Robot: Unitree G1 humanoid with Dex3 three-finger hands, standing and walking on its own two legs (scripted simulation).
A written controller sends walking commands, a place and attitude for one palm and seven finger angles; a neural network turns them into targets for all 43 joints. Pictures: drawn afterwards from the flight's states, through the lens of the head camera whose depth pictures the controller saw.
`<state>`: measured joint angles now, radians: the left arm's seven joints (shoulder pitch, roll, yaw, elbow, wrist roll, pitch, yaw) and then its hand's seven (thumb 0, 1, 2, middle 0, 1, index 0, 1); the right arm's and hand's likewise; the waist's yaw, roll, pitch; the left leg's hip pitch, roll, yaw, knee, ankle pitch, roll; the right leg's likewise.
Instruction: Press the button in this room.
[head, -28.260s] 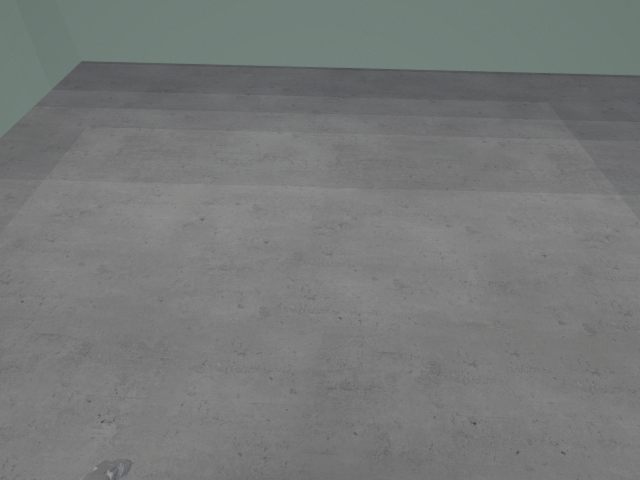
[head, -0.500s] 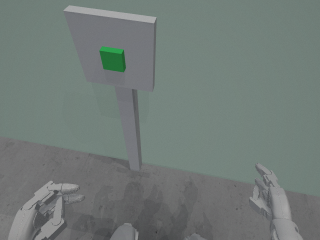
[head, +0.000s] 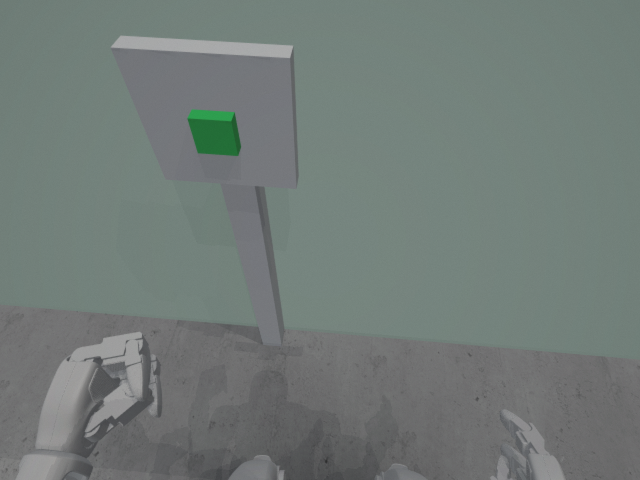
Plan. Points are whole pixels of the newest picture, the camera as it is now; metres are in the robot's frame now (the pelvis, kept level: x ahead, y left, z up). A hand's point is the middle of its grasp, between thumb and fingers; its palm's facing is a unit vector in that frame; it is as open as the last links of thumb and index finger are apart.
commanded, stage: raise the hand and make a fist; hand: left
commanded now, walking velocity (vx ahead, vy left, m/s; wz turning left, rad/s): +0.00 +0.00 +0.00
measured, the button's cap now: (216, 131) +0.53 +0.18 +0.14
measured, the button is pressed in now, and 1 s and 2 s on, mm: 0 0 0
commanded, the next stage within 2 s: aim a knuckle at the button in 0.98 s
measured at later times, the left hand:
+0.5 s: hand (118, 328) +0.25 +0.22 +0.12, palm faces +0.01 -1.00 -0.06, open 3.1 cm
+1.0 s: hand (140, 315) +0.26 +0.20 +0.12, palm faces -0.02 -1.00 -0.06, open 3.1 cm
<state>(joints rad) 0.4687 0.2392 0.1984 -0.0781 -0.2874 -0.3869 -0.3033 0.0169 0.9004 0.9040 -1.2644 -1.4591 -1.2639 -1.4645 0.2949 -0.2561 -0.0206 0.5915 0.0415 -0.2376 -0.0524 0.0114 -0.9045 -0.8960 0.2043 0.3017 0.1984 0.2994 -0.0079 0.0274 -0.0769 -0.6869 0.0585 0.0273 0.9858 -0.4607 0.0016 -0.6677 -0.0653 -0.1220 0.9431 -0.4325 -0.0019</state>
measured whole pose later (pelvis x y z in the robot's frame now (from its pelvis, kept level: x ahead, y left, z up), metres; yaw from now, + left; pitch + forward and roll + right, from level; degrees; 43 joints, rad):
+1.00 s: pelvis +0.03 -0.01 +0.03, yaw +0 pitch +4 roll -1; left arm 0.29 0.26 0.24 -0.04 -0.30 -0.19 -0.33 0.02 0.90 0.90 -1.30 -1.50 -1.30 -1.50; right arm 0.26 -0.26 0.03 0.58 0.04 -0.24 -0.05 0.01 -0.90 -0.90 0.20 0.30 0.20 0.30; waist 0.01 0.04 -0.06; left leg -0.41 0.06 0.04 0.74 -0.39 -0.01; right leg -0.39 -0.05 -0.12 0.71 -0.37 0.00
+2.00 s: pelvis +0.02 +0.00 +0.03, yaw -2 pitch +8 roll +0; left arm -0.34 0.29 0.24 0.60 -0.21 -0.27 -0.25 0.02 0.90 0.90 -1.30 -1.50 -1.30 -1.50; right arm 0.28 -0.25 0.03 0.63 0.03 -0.10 -0.04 0.01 -0.91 -0.90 0.20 0.30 0.20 0.30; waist -0.04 0.02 -0.06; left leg -0.50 0.05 0.07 0.74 -0.38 0.00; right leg -0.51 -0.05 -0.09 0.74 -0.36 0.00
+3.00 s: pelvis +0.01 +0.00 +0.02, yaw -3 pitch +11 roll +0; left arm -0.52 0.29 0.27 0.82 -0.16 -0.40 -0.19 0.02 0.90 0.90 -1.30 -1.50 -1.30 -1.50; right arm 0.32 -0.25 0.01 0.61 0.02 0.00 -0.02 0.00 -0.91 -0.90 0.20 0.30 0.20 0.30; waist -0.07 0.02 -0.08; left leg -0.61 0.07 0.08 0.81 -0.40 0.00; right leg -0.63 -0.04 -0.07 0.79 -0.36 0.00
